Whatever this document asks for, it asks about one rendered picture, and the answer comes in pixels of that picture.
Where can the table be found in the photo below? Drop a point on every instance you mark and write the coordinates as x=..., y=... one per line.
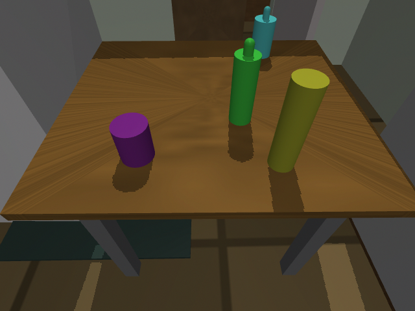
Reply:
x=204, y=166

